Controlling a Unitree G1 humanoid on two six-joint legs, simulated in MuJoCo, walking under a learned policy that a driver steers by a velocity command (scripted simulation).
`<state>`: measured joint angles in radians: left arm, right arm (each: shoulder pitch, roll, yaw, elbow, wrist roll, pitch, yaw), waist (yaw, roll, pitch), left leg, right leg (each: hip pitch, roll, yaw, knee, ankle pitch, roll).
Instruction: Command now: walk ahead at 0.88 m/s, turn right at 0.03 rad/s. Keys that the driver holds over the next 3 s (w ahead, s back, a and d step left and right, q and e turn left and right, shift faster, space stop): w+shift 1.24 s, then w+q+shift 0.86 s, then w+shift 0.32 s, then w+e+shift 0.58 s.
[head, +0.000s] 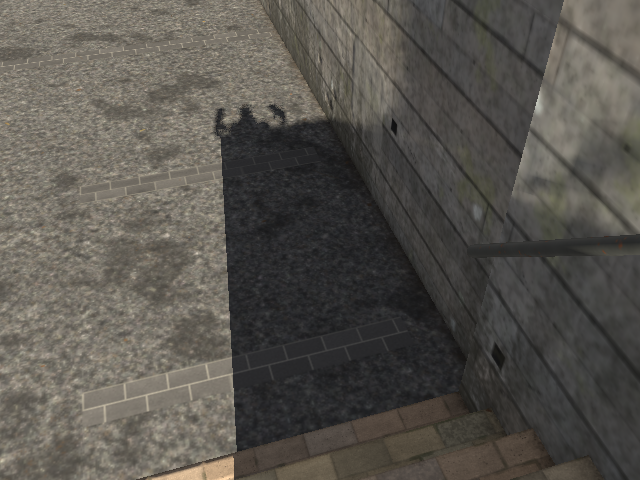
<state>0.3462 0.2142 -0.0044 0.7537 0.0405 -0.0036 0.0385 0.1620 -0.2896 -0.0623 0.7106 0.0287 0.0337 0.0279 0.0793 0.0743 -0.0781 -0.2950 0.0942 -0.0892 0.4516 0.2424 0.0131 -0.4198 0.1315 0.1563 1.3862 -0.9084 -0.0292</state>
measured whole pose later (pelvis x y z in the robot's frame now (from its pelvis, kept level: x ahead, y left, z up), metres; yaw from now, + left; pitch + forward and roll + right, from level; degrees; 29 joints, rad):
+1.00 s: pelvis +0.54 +0.14 -0.57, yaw +0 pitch -2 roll -1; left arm 0.20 0.17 0.00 0.89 0.03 -0.04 0.06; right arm 0.46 -0.22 -0.01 0.99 -0.02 -0.06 0.03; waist -0.01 0.00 0.01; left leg -0.29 -0.02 0.06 0.96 -0.65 0.08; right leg -0.97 0.10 0.11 2.00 -0.48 -0.15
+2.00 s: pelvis +1.21 +0.15 -1.10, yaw +31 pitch -1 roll +1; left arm 0.17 0.20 0.03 0.81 0.01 -0.08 -0.01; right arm 0.49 -0.18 -0.03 0.97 -0.03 -0.04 0.00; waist -0.07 -0.06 -0.08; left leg -0.29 -0.25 -0.18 1.59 -0.83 0.17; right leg -0.30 0.00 0.09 0.54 0.42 -0.01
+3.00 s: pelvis +1.91 +0.60 -1.36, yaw +23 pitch +2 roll +0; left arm 0.47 0.25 0.08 0.93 0.00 -0.06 -0.01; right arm -0.02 -0.22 0.00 0.67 -0.04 -0.08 0.03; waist 0.07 0.01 0.02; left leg -0.69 0.10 -0.08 0.89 -0.21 -0.02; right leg -0.08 0.14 0.16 0.36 -0.29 -0.13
